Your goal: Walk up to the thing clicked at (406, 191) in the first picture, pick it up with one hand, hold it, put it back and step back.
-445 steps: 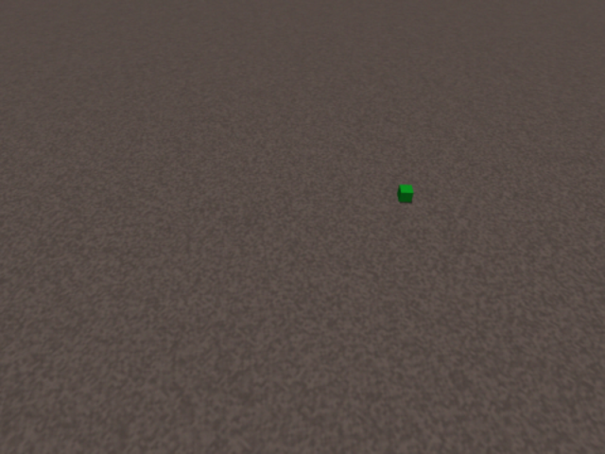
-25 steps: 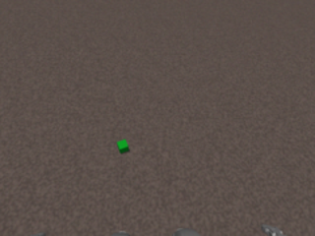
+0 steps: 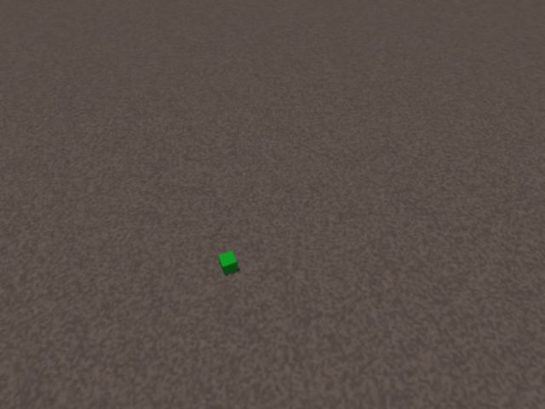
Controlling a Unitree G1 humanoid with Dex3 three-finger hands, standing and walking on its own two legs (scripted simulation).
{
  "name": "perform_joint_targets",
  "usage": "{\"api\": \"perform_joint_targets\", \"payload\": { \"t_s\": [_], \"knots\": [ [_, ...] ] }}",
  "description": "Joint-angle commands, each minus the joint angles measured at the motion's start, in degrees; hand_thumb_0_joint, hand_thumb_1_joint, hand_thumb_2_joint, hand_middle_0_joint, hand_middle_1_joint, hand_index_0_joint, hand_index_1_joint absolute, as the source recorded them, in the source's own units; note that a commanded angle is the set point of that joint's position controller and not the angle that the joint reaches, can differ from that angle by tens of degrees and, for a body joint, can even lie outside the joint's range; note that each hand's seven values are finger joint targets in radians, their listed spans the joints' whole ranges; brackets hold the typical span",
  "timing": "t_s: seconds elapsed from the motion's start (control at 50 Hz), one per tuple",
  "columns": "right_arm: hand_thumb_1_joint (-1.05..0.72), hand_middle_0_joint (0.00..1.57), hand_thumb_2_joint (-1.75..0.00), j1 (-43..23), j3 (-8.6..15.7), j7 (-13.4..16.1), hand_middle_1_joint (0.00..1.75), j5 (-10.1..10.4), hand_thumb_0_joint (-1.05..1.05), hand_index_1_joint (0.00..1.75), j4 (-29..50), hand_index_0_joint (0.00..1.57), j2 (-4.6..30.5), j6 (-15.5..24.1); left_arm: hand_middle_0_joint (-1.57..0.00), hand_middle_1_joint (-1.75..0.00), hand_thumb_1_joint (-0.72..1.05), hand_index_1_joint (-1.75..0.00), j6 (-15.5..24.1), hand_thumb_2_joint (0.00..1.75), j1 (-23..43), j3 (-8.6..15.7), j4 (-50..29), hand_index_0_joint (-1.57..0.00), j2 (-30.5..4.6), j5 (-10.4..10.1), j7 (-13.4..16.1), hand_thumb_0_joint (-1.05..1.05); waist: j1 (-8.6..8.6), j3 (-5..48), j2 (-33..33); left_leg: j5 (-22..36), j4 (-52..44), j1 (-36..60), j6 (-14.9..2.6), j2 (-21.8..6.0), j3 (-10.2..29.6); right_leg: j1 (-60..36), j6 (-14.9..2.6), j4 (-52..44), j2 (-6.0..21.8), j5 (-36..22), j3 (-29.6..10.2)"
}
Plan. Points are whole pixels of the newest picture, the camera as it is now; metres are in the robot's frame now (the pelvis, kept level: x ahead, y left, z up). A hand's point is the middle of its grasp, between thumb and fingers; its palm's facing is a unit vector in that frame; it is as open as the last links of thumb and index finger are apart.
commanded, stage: walk up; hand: left
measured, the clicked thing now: (228, 262) +0.78 +0.22 -0.73
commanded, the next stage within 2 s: stand in 0.64 s
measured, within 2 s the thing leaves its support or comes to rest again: neither
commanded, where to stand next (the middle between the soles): +0.39 +0.00 m, yaw -2 degrees
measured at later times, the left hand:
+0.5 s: hand out of the picture +0.10 +0.28 -0.14, palm faces +0.05 -0.93 -0.35, open 7.4 cm
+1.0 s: hand out of the picture +0.08 +0.26 -0.14, palm faces +0.00 -0.94 -0.33, open 7.4 cm
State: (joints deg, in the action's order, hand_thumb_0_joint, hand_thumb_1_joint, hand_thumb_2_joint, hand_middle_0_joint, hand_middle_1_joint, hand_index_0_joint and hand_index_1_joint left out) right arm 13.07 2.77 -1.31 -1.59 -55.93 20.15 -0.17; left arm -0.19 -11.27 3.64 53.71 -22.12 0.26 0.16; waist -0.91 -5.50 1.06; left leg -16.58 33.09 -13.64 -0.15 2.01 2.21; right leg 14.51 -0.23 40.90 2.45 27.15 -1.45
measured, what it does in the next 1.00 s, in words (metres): stands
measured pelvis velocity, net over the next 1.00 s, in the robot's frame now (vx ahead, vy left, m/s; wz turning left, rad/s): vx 0.00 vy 0.01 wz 0.01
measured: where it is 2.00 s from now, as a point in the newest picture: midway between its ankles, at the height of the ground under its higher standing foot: outside the picture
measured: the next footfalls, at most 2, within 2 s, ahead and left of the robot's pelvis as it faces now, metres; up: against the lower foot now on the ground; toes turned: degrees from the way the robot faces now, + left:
left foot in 1.90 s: +0.15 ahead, +0.16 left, +0.00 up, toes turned +4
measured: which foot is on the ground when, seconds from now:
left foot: down 0.00-1.00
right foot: down 0.00-1.00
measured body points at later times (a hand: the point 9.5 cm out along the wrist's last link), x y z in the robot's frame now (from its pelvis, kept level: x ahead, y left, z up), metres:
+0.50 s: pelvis +0.01 +0.01 +0.01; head +0.03 +0.02 +0.46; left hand +0.10 +0.33 -0.12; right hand +0.13 -0.28 -0.11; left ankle +0.02 +0.13 -0.73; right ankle +0.00 -0.12 -0.73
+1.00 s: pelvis +0.00 +0.01 +0.02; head +0.01 +0.01 +0.47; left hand +0.08 +0.31 -0.11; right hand +0.11 -0.28 -0.11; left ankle +0.02 +0.13 -0.73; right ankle +0.00 -0.13 -0.73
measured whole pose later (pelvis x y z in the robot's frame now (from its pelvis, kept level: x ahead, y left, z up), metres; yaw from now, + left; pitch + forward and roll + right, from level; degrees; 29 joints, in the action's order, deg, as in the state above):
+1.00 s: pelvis +0.00 +0.01 +0.02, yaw +1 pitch -3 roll +0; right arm 3.6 0.6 -0.8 -0.2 -63.7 19.4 0.4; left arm 1.0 -5.1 0.1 65.3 -19.9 0.4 -0.3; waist -0.4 -4.3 0.2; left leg -9.0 18.6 -6.6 0.1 0.8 2.5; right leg 4.1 1.5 17.8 1.7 10.7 0.6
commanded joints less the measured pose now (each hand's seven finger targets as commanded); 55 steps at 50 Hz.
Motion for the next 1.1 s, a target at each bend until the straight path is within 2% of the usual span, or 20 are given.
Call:
{"api": "perform_joint_targets", "payload": {
  "t_s": [0.0,0.04,0.06,0.08,0.1,0.12,0.14,0.18,0.2,0.24,0.32,0.36,0.52,0.6,0.64,0.68,0.8,0.88,0.94,1.08],
  "knots": [
    [-0.9,0.2,-0.9,-5.77,2.9,1.35,0.3,-0.19,0.0,0.3,5.23,0.2,14.73,2.33,-0.2,-0.3,0.9,-0.3,2.3,0.9,2.2,1.92,-3.28,-0.2,-9.1,-0.35,0.66,0.0,-0.99,3.15,-9.74,6.75,-12.24,1.22,-9.75,-14.34,16.34,1.28,-1.5,-6.33,-0.68,0.63,0.39],
    [-0.9,0.2,-0.9,-8.46,2.07,1.25,0.3,0.77,0.0,0.3,5.13,0.2,12.5,1.71,-0.2,-0.3,0.9,-0.3,3.28,0.9,-0.84,2.18,-0.66,-0.2,-9.57,0.2,0.89,0.0,-2.75,5.11,-8.79,15.23,-6.0,-3.33,-4.63,-9.9,9.53,-10.01,-1.55,-18.7,-0.17,-14.38,-0.51],
    [-0.9,0.2,-0.9,-8.05,1.5,1.19,0.3,1.41,0.0,0.3,5.45,0.2,10.87,1.53,-0.2,-0.3,0.9,-0.3,3.69,0.9,-1.65,2.86,0.23,-0.2,-12.02,0.7,1.23,0.0,-2.74,6.91,-3.51,14.61,-0.59,-7.37,-1.95,-6.27,6.5,-14.63,-3.3,-20.19,4.13,-18.36,-7.99],
    [-0.9,0.2,-0.9,-7.44,1.62,1.26,0.3,1.54,0.0,0.3,5.49,0.2,10.27,1.22,-0.2,-0.3,0.9,-0.3,3.91,0.9,-1.35,3.42,0.38,-0.2,-15.53,1.0,1.33,0.0,-2.14,6.01,1.08,3.25,3.56,-9.78,-0.57,-1.62,4.16,-13.02,-7.2,-22.37,10.79,-14.66,-16.79],
    [-0.9,0.2,-0.9,-5.35,1.98,1.56,0.3,1.16,0.0,0.3,4.37,0.2,10.45,0.96,-0.2,-0.3,0.9,-0.3,3.9,0.9,3.03,3.38,-0.96,-0.2,-17.01,1.17,1.12,0.0,-0.24,4.13,3.01,-9.45,5.29,-5.95,-0.35,-1.15,2.89,-5.9,-11.4,-22.87,16.57,-12.14,-19.71],
    [-0.9,0.2,-0.9,-3.5,2.12,1.44,0.3,0.94,0.0,0.3,3.14,0.2,10.9,1.05,-0.2,-0.3,0.9,-0.3,3.9,0.9,6.3,3.02,-2.03,-0.2,-15.45,1.24,0.95,0.0,1.22,3.08,2.53,-10.47,5.0,-3.87,-0.38,-2.29,2.6,-3.63,-11.95,-21.99,16.45,-11.97,-18.08],
    [-0.9,0.2,-0.9,-3.31,2.05,1.28,0.3,0.87,0.0,0.3,2.62,0.2,10.82,1.2,-0.2,-0.3,0.9,-0.3,3.83,0.9,7.89,2.68,-2.19,-0.2,-14.38,1.05,1.01,0.0,1.73,2.5,3.26,-7.7,1.63,-2.58,-0.75,-2.69,2.61,-2.13,-10.51,-21.19,14.52,-13.18,-14.58],
    [-0.9,0.2,-0.9,-2.73,2.22,1.1,0.3,0.41,0.0,0.3,1.4,0.2,10.49,1.87,-0.2,-0.3,0.9,-0.3,3.5,0.9,9.49,1.93,-1.47,-0.2,-12.38,0.76,0.9,0.0,2.55,2.67,3.67,6.51,-7.64,3.92,-1.86,-4.46,4.84,1.35,-5.26,-17.98,8.79,-17.94,-7.15],
    [-0.9,0.2,-0.9,-4.32,2.45,1.05,0.3,0.07,0.0,0.3,1.82,0.2,11.74,2.31,-0.2,-0.3,0.9,-0.3,3.35,0.9,8.48,1.54,-1.0,-0.2,-11.05,0.43,0.68,0.0,1.39,3.95,1.47,10.31,-9.8,4.7,-3.19,-7.39,8.97,0.79,-2.68,-15.58,4.74,-18.13,-3.5],
    [-0.9,0.2,-0.9,-6.87,2.23,0.81,0.3,0.38,0.0,0.3,1.95,0.2,13.37,2.68,-0.2,-0.3,0.9,-0.3,3.25,0.9,7.18,1.48,0.05,-0.2,-10.25,0.08,0.48,0.0,-0.41,5.02,-2.23,9.87,-11.51,0.93,-5.89,-11.07,12.84,-4.14,-1.19,-13.46,0.85,-10.94,-0.17],
    [-0.9,0.2,-0.9,-8.86,1.81,1.19,0.3,0.48,0.0,0.3,1.04,0.2,12.31,2.52,-0.2,-0.3,0.9,-0.3,3.5,0.9,6.63,1.36,2.21,-0.2,-10.9,-0.03,0.69,0.0,-0.66,7.4,-3.94,19.44,-9.74,1.28,-3.15,-8.17,7.48,-10.99,-1.86,-16.42,3.27,-22.52,-1.7],
    [-0.9,0.2,-0.9,-9.47,1.95,1.33,0.3,0.62,0.0,0.3,0.76,0.2,12.0,2.29,-0.2,-0.3,0.9,-0.3,3.43,0.9,6.85,1.31,2.86,-0.2,-11.29,0.0,0.8,0.0,-0.29,7.78,-4.19,19.21,-9.3,1.76,-2.77,-7.51,6.31,-11.7,-2.04,-17.37,3.86,-24.62,-1.66],
    [-0.9,0.2,-0.9,-11.05,1.87,1.26,0.3,0.68,0.0,0.3,-0.34,0.2,11.37,1.69,-0.2,-0.3,0.9,-0.3,3.11,0.9,8.19,0.81,4.32,-0.2,-11.15,0.15,0.93,0.0,-0.03,9.02,-2.63,18.83,-10.08,4.76,-2.86,-7.84,5.72,-11.49,-1.91,-18.13,4.44,-25.14,-1.37],
    [-0.9,0.2,-0.9,-12.45,1.83,1.15,0.3,0.61,0.0,0.3,-0.61,0.2,11.17,1.47,-0.2,-0.3,0.9,-0.3,2.99,0.9,8.51,0.52,5.13,-0.2,-10.97,0.32,0.83,0.0,0.01,6.72,-2.83,13.72,-11.6,3.65,-2.62,-7.57,6.12,-10.44,-1.8,-19.88,4.11,-21.71,-1.36],
    [-0.9,0.2,-0.9,-12.02,1.24,1.57,0.3,1.15,0.0,0.3,-1.63,0.2,11.99,2.09,-0.2,-0.3,0.9,-0.3,2.42,0.9,8.79,-0.59,5.9,-0.2,-9.25,0.04,0.65,0.0,0.47,7.71,-2.46,24.78,-13.27,7.9,-2.05,-9.2,6.81,-10.4,-0.48,-21.03,4.42,-28.18,-1.75],
    [-0.9,0.2,-0.9,-12.27,1.11,1.73,0.3,1.16,0.0,0.3,-2.15,0.2,12.08,2.25,-0.2,-0.3,0.9,-0.3,2.35,0.9,8.49,-0.61,6.5,-0.2,-9.86,-0.01,0.79,0.0,0.25,8.93,-2.65,27.77,-13.21,9.17,-1.87,-9.12,6.21,-12.02,-0.26,-21.54,4.59,-29.66,-1.54],
    [-0.9,0.2,-0.9,-12.72,0.48,1.72,0.3,1.35,0.0,0.3,-3.23,0.2,11.51,2.06,-0.2,-0.3,0.9,-0.3,2.24,0.9,9.04,-1.0,7.78,-0.2,-10.3,0.22,0.51,0.0,0.64,7.48,-2.03,19.13,-16.37,8.04,-1.12,-8.65,5.67,-11.88,-0.15,-24.21,4.71,-24.09,-1.89],
    [-0.9,0.2,-0.9,-12.83,0.33,1.59,0.3,1.33,0.0,0.3,-3.87,0.2,11.72,2.16,-0.2,-0.3,0.9,-0.3,2.4,0.9,8.7,-1.24,8.24,-0.2,-9.99,0.32,0.45,0.0,0.61,8.16,-1.72,18.74,-16.51,8.54,-1.1,-8.63,5.4,-11.92,-0.26,-25.11,5.16,-24.33,-2.22],
    [-0.9,0.2,-0.9,-12.29,0.05,1.51,0.3,1.21,0.0,0.3,-4.49,0.2,11.49,2.0,-0.2,-0.3,0.9,-0.3,2.37,0.9,9.1,-1.32,8.42,-0.2,-10.44,0.33,0.36,0.0,1.02,6.77,-1.32,13.87,-17.36,7.21,-0.82,-8.27,5.35,-10.57,-0.29,-26.17,5.22,-20.2,-2.72],
    [-0.9,0.2,-0.9,-11.63,-0.17,1.29,0.3,1.15,0.0,0.3,-5.32,0.2,12.08,2.1,-0.2,-0.3,0.9,-0.3,2.43,0.9,7.92,-1.42,8.79,-0.2,-10.06,0.33,0.2,0.0,0.6,5.87,-1.85,10.31,-18.49,5.16,-0.78,-8.31,5.99,-10.72,-0.24,-26.44,5.1,-18.35,-2.59]
  ]
}}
